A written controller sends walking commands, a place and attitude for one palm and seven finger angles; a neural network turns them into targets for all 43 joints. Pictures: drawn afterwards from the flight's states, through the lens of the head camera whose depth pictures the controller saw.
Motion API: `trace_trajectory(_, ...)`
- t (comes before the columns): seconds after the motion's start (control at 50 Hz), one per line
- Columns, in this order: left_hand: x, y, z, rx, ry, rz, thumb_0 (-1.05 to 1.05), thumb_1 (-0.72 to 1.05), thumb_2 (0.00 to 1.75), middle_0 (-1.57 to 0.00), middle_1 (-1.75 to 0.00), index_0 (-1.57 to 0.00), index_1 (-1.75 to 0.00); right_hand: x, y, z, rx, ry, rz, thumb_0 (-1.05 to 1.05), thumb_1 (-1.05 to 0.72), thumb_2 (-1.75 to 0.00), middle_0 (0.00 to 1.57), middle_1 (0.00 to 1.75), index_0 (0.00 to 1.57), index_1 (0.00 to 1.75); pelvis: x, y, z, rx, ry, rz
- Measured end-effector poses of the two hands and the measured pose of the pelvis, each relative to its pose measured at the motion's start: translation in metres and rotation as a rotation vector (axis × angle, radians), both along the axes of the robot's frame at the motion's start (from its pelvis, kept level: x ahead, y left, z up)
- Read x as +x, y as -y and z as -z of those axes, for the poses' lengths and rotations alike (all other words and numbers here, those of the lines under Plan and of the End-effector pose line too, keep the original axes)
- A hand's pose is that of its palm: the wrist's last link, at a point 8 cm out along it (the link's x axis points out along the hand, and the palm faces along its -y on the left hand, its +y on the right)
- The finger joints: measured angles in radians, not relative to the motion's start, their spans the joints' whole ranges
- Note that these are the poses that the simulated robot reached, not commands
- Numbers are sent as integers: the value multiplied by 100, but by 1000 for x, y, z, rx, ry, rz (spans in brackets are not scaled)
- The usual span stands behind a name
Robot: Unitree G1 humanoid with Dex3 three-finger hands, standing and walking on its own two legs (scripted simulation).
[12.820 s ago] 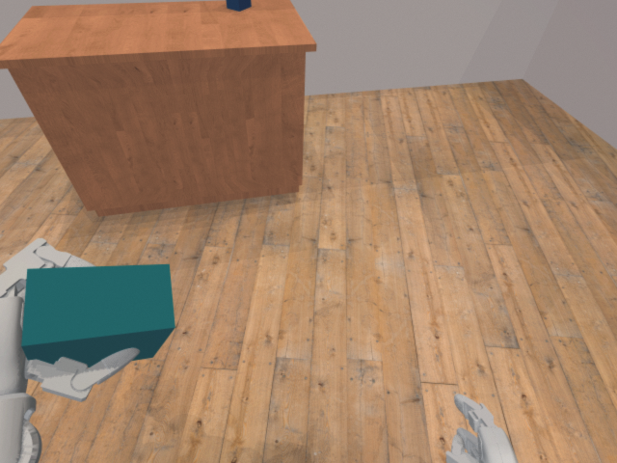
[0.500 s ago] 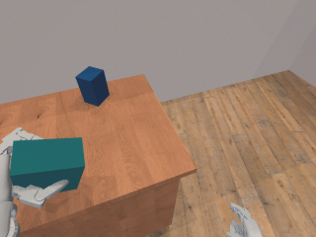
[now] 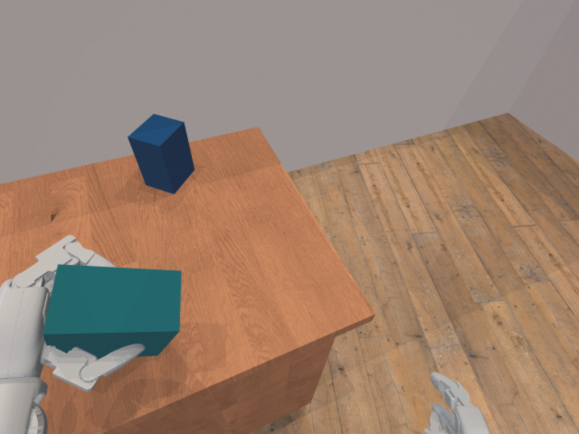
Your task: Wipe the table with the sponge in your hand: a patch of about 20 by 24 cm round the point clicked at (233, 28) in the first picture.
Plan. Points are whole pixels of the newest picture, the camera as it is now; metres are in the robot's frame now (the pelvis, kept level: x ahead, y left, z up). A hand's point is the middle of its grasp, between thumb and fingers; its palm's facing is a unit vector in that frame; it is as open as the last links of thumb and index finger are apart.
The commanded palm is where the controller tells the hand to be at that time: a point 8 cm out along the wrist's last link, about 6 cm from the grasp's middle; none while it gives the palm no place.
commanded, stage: come to a stop and stand still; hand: left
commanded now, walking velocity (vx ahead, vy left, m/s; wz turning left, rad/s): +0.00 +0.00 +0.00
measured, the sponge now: (133, 316) +0.22 +0.20 +0.11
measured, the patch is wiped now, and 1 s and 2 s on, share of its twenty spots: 0.00 0.00 0.00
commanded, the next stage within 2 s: look again from close up in 0.42 s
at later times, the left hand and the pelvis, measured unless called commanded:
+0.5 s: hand (42, 282) +0.23 +0.28 +0.15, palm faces +0.38 -0.85 -0.37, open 10.2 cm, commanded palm +0.17 +0.31 +0.17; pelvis +0.01 +0.02 +0.00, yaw +2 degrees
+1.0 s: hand (47, 300) +0.20 +0.25 +0.16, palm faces +0.40 -0.85 -0.35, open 10.2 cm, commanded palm +0.14 +0.29 +0.17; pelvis -0.01 +0.00 +0.00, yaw +2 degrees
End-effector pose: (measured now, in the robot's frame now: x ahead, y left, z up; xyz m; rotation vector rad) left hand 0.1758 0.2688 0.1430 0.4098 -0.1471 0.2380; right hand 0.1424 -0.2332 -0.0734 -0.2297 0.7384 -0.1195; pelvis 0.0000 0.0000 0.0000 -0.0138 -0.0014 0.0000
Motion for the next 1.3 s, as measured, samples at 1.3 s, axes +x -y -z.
trace_trajectory(1.3, 10, 4, -22, 0, 88, -84, -1, -51, 101, -74, -134, -74, -133, 34, 5, -10, 23, 26, -38, 2, -90, -89, 21, 30, 20, 30, 4, 23, -2, -11, 6, -19)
